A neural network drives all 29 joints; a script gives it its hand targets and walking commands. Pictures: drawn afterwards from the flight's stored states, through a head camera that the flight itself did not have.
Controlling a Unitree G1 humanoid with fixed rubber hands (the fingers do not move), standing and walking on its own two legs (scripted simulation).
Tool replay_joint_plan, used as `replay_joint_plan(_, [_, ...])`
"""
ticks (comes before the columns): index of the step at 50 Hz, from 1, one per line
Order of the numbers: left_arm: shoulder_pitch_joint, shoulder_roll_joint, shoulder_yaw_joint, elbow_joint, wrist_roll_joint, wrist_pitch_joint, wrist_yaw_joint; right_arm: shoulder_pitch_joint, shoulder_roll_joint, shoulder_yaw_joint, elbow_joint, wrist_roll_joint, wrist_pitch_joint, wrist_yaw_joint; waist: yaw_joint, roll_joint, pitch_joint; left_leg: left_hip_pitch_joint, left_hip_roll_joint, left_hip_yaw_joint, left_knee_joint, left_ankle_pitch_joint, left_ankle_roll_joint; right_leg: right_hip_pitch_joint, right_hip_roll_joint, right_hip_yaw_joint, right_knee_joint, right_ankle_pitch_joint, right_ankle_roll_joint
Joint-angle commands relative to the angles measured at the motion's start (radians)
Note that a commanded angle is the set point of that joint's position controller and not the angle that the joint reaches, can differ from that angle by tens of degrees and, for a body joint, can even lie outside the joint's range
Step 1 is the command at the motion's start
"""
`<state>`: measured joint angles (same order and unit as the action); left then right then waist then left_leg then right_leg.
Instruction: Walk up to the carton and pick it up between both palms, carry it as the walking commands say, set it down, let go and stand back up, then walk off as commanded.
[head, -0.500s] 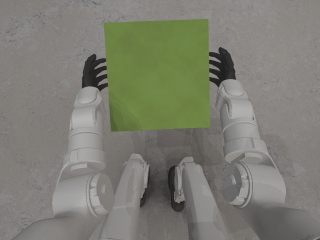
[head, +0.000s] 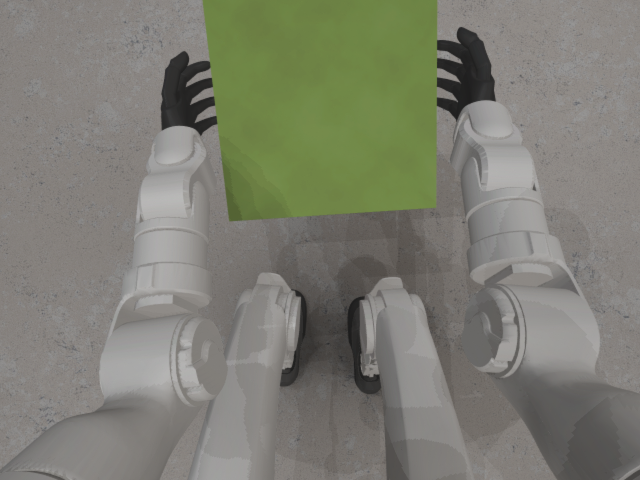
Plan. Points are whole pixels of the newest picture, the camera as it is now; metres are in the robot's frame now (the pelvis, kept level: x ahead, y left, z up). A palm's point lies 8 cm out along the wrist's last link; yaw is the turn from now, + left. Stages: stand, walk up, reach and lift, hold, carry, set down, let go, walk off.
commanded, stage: set down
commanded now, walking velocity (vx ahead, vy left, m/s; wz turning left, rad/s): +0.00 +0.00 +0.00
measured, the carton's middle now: (323, 108) +0.53 +0.02 -0.19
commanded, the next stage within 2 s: none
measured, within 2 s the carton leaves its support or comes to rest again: rests again in 1.98 s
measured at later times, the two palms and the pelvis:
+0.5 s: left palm (205, 127) +0.50 +0.18 -0.18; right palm (445, 101) +0.54 -0.14 -0.18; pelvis -0.01 -0.02 -0.07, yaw +1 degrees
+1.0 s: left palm (211, 124) +0.53 +0.19 -0.26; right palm (421, 104) +0.57 -0.13 -0.26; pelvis -0.03 -0.01 -0.12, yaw +0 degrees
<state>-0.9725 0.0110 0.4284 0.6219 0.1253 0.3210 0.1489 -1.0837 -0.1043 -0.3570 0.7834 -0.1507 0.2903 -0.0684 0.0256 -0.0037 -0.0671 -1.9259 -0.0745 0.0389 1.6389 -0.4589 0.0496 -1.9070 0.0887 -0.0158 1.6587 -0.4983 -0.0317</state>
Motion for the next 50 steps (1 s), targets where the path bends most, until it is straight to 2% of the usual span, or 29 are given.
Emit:
replay_joint_plan(1, [-0.804, -0.842, -0.529, -0.074, -0.139, -0.051, -0.257, -0.616, 0.893, 0.438, -0.041, 0.137, -0.030, 0.279, 0.017, -0.012, -1.165, 0.641, -0.047, -0.075, -0.043, 0.321, -0.071, 0.419, 0.067, 0.047, -0.057, 0.257, 0.008])
replay_joint_plan(3, [-0.748, -0.853, -0.492, -0.023, -0.134, -0.047, -0.268, -0.648, 0.899, 0.452, -0.024, 0.135, -0.027, 0.275, 0.053, -0.033, -1.105, 0.587, -0.061, -0.063, -0.051, 0.267, -0.054, 0.429, 0.061, 0.050, -0.058, 0.214, 0.007])
replay_joint_plan(4, [-0.800, -0.805, -0.463, -0.012, -0.118, -0.044, -0.274, -0.612, 0.887, 0.434, 0.044, 0.112, -0.010, 0.263, 0.032, -0.087, -1.041, 0.453, -0.056, -0.046, -0.021, 0.216, -0.060, 0.450, 0.057, 0.065, -0.065, 0.198, 0.016])
replay_joint_plan(7, [-0.823, -0.824, -0.457, 0.019, -0.090, -0.032, -0.273, -0.615, 0.910, 0.383, 0.057, 0.115, -0.009, 0.277, 0.055, 0.005, -1.022, 0.578, -0.044, -0.065, -0.037, 0.211, -0.061, 0.314, 0.062, 0.048, -0.045, 0.161, 0.003])
replay_joint_plan(9, [-0.879, -0.811, -0.464, -0.057, -0.122, -0.045, -0.283, -0.664, 0.903, 0.420, 0.035, 0.145, -0.009, 0.269, 0.051, -0.054, -1.116, 0.494, -0.057, -0.034, 0.018, 0.222, -0.054, 0.433, 0.061, 0.062, -0.025, 0.203, -0.003])
replay_joint_plan(10, [-0.855, -0.775, -0.440, -0.011, -0.102, -0.038, -0.286, -0.725, 0.895, 0.411, 0.007, 0.154, -0.013, 0.265, 0.071, -0.014, -1.066, 0.475, -0.049, -0.034, 0.025, 0.225, -0.049, 0.367, 0.059, 0.057, 0.001, 0.202, 0.008])
replay_joint_plan(12, [-0.892, -0.783, -0.463, -0.024, -0.127, -0.036, -0.288, -0.687, 0.860, 0.374, 0.023, 0.112, -0.015, 0.251, 0.003, -0.023, -1.092, 0.460, -0.054, -0.048, 0.033, 0.234, -0.056, 0.382, 0.060, 0.040, 0.021, 0.227, 0.000])
replay_joint_plan(15, [-0.942, -0.774, -0.485, -0.084, -0.155, -0.053, -0.295, -0.752, 0.895, 0.427, -0.022, 0.159, -0.023, 0.236, 0.045, -0.019, -1.174, 0.424, -0.056, -0.029, 0.064, 0.260, -0.048, 0.492, 0.059, 0.074, 0.030, 0.285, 0.002])
replay_joint_plan(16, [-0.933, -0.788, -0.483, -0.076, -0.177, -0.053, -0.304, -0.748, 0.861, 0.431, -0.053, 0.139, -0.029, 0.231, -0.004, -0.087, -1.167, 0.415, -0.055, -0.047, 0.084, 0.295, -0.048, 0.458, 0.060, 0.053, 0.052, 0.325, 0.004])
replay_joint_plan(17, [-0.954, -0.753, -0.488, -0.054, -0.189, -0.047, -0.301, -0.776, 0.858, 0.430, -0.049, 0.149, -0.026, 0.225, 0.010, -0.050, -1.229, 0.434, -0.059, -0.035, 0.089, 0.273, -0.060, 0.507, 0.057, 0.052, 0.069, 0.304, 0.011])
replay_joint_plan(18, [-1.029, -0.758, -0.534, -0.076, -0.215, -0.046, -0.298, -0.769, 0.846, 0.429, -0.011, 0.151, -0.023, 0.221, -0.049, -0.079, -1.188, 0.374, -0.047, -0.051, 0.096, 0.208, -0.057, 0.486, 0.055, 0.047, 0.079, 0.264, 0.008])
replay_joint_plan(19, [-0.945, -0.750, -0.470, -0.032, -0.163, -0.042, -0.310, -0.771, 0.845, 0.434, 0.012, 0.148, -0.013, 0.211, 0.042, -0.038, -1.148, 0.270, -0.059, -0.002, 0.106, 0.187, -0.059, 0.542, 0.050, 0.093, 0.063, 0.262, -0.001])
replay_joint_plan(20, [-0.935, -0.723, -0.450, 0.019, -0.138, -0.039, -0.305, -0.763, 0.863, 0.404, 0.063, 0.135, -0.008, 0.217, 0.054, -0.040, -1.054, 0.278, -0.052, -0.024, 0.089, 0.152, -0.047, 0.447, 0.052, 0.072, 0.083, 0.210, 0.011])
replay_joint_plan(22, [-1.044, -0.685, -0.489, -0.123, -0.165, -0.056, -0.304, -0.782, 0.878, 0.434, -0.006, 0.180, -0.010, 0.228, 0.062, -0.033, -1.192, 0.352, -0.041, -0.022, 0.117, 0.217, -0.043, 0.479, 0.063, 0.073, 0.111, 0.281, 0.000])
replay_joint_plan(25, [-1.059, -0.698, -0.497, -0.079, -0.209, -0.047, -0.311, -0.892, 0.814, 0.470, -0.086, 0.206, -0.023, 0.217, 0.059, -0.022, -1.297, 0.339, -0.052, 0.004, 0.156, 0.255, -0.057, 0.587, 0.049, 0.082, 0.127, 0.351, -0.001])
replay_joint_plan(28, [-1.090, -0.676, -0.517, -0.092, -0.228, -0.055, -0.301, -0.837, 0.848, 0.481, -0.034, 0.207, -0.002, 0.216, 0.047, -0.092, -1.342, 0.347, -0.036, -0.008, 0.177, 0.225, -0.052, 0.613, 0.045, 0.080, 0.162, 0.328, -0.002])
replay_joint_plan(30, [-1.100, -0.666, -0.518, -0.125, -0.235, -0.049, -0.297, -0.919, 0.827, 0.529, -0.135, 0.243, -0.007, 0.217, 0.095, -0.073, -1.426, 0.373, -0.045, -0.007, 0.186, 0.286, -0.045, 0.675, 0.047, 0.083, 0.194, 0.414, -0.002])
replay_joint_plan(32, [-1.077, -0.666, -0.507, -0.090, -0.235, -0.044, -0.299, -0.951, 0.766, 0.537, -0.127, 0.244, -0.004, 0.220, 0.070, -0.093, -1.485, 0.397, -0.042, -0.001, 0.211, 0.250, -0.051, 0.734, 0.046, 0.071, 0.214, 0.383, 0.002])
replay_joint_plan(34, [-1.124, -0.613, -0.518, -0.090, -0.246, -0.037, -0.289, -0.971, 0.758, 0.545, -0.106, 0.272, -0.001, 0.226, 0.124, -0.066, -1.491, 0.468, -0.027, 0.004, 0.244, 0.227, -0.052, 0.705, 0.038, 0.090, 0.227, 0.341, -0.011])
replay_joint_plan(35, [-1.175, -0.604, -0.540, -0.131, -0.261, -0.037, -0.282, -1.001, 0.749, 0.544, -0.115, 0.288, 0.006, 0.225, 0.079, -0.078, -1.555, 0.474, -0.033, 0.004, 0.242, 0.209, -0.050, 0.750, 0.044, 0.057, 0.245, 0.325, -0.010])
replay_joint_plan(37, [-1.228, -0.588, -0.597, -0.185, -0.311, -0.042, -0.274, -1.099, 0.721, 0.631, -0.240, 0.345, -0.002, 0.210, 0.105, -0.057, -1.634, 0.551, -0.027, 0.019, 0.301, 0.312, -0.049, 0.812, 0.032, 0.081, 0.268, 0.425, -0.012])
replay_joint_plan(39, [-1.296, -0.552, -0.594, -0.233, -0.329, -0.036, -0.269, -1.132, 0.713, 0.613, -0.211, 0.366, 0.000, 0.203, 0.083, -0.057, -1.534, 0.538, -0.021, -0.009, 0.288, 0.289, -0.026, 0.721, 0.028, 0.071, 0.284, 0.384, -0.008])
replay_joint_plan(43, [-1.358, -0.585, -0.580, -0.156, -0.334, -0.065, -0.274, -1.079, 0.709, 0.538, -0.057, 0.331, -0.027, 0.209, 0.069, 0.011, -1.251, 0.451, -0.023, -0.023, 0.311, 0.225, -0.034, 0.510, 0.029, 0.086, 0.298, 0.281, -0.044])
replay_joint_plan(45, [-1.337, -0.583, -0.545, -0.067, -0.313, -0.075, -0.271, -1.035, 0.704, 0.508, 0.047, 0.304, -0.027, 0.222, 0.049, -0.018, -1.140, 0.443, -0.015, -0.033, 0.331, 0.216, -0.036, 0.435, 0.032, 0.069, 0.305, 0.248, -0.039])
replay_joint_plan(46, [-1.342, -0.601, -0.555, -0.071, -0.335, -0.072, -0.278, -1.114, 0.667, 0.511, -0.018, 0.314, -0.042, 0.218, 0.025, 0.008, -1.218, 0.492, -0.017, -0.025, 0.356, 0.252, -0.040, 0.475, 0.033, 0.066, 0.306, 0.274, -0.044])
replay_joint_plan(47, [-1.316, -0.588, -0.553, 0.011, -0.323, -0.070, -0.275, -1.034, 0.676, 0.464, 0.138, 0.298, -0.035, 0.229, 0.011, 0.026, -1.045, 0.464, -0.012, -0.036, 0.327, 0.173, -0.043, 0.357, 0.033, 0.044, 0.308, 0.175, -0.044])
replay_joint_plan(48, [-1.288, -0.617, -0.528, 0.071, -0.318, -0.067, -0.283, -1.007, 0.693, 0.450, 0.156, 0.266, -0.036, 0.239, -0.003, -0.014, -0.964, 0.419, -0.015, -0.044, 0.328, 0.166, -0.038, 0.338, 0.036, 0.043, 0.312, 0.161, -0.045])
replay_joint_plan(49, [-1.271, -0.649, -0.515, 0.095, -0.301, -0.058, -0.295, -0.995, 0.697, 0.399, 0.201, 0.249, -0.033, 0.256, -0.017, 0.028, -0.878, 0.410, -0.014, -0.057, 0.331, 0.153, -0.031, 0.255, 0.035, 0.044, 0.330, 0.135, -0.056])
replay_joint_plan(50, [-1.229, -0.675, -0.492, 0.133, -0.281, -0.055, -0.297, -1.001, 0.677, 0.412, 0.177, 0.246, -0.042, 0.271, 0.010, 0.051, -0.870, 0.458, -0.020, -0.051, 0.345, 0.169, -0.037, 0.206, 0.033, 0.044, 0.317, 0.112, -0.059])
